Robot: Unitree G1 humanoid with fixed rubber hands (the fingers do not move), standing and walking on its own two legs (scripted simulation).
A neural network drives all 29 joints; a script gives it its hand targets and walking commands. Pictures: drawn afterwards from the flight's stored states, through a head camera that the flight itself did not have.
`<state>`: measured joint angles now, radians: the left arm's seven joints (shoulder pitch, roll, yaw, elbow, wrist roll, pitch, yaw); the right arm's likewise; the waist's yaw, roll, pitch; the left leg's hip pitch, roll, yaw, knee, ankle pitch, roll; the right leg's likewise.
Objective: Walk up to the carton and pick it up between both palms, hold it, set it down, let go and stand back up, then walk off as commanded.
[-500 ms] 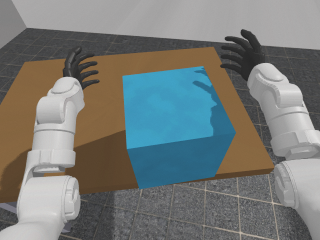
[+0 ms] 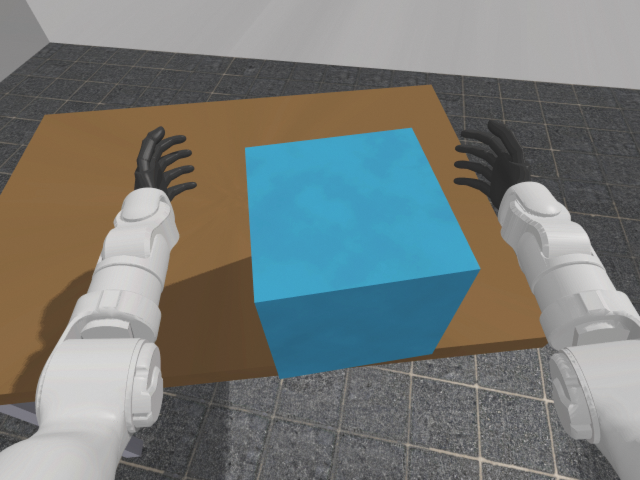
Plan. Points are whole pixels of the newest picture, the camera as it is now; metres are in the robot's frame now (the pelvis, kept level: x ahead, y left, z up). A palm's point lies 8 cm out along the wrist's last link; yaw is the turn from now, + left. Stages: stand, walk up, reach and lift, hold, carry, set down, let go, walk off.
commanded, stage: reach and lift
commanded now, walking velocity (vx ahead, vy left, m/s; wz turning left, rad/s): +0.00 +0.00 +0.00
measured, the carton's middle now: (343, 256) +0.39 -0.01 +0.04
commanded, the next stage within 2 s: none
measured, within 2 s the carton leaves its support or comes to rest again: neither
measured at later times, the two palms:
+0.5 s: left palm (180, 206) +0.43 +0.20 +0.09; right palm (475, 186) +0.45 -0.18 +0.10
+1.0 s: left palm (203, 209) +0.43 +0.18 +0.09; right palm (460, 184) +0.45 -0.16 +0.10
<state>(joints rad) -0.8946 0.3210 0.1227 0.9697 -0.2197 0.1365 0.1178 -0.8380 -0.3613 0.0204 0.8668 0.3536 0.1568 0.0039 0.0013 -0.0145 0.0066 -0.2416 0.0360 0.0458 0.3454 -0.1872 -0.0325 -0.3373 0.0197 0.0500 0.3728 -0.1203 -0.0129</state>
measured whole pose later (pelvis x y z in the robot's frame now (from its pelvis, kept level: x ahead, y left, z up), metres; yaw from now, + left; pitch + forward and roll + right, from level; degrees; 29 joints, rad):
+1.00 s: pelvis +0.01 +0.00 +0.00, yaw +0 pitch +10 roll +1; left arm -0.83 0.12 0.17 1.04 -0.10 -0.15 0.12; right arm -0.87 -0.22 -0.01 1.00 0.20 -0.03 -0.01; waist 0.03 -0.01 -0.08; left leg -0.34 0.04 0.05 0.35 -0.19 -0.04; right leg -0.43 0.03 0.05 0.37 -0.12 -0.01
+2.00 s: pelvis +0.01 +0.00 +0.00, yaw +0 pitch +10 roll +1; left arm -0.84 0.04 0.41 1.04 0.15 -0.12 0.07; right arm -0.86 -0.10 -0.30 1.00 -0.17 -0.07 0.07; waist 0.03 -0.01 -0.11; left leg -0.34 0.04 0.05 0.35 -0.18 -0.03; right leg -0.43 0.03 0.05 0.37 -0.11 -0.01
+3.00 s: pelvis -0.02 +0.01 +0.00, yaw +1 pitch +6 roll +0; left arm -0.83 0.05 0.31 0.80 0.14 0.27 0.14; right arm -0.83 -0.07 -0.20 0.92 0.02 0.09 -0.05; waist 0.03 -0.01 -0.15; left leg -0.30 0.02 0.04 0.35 -0.16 -0.02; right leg -0.37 0.01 0.04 0.32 -0.07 0.00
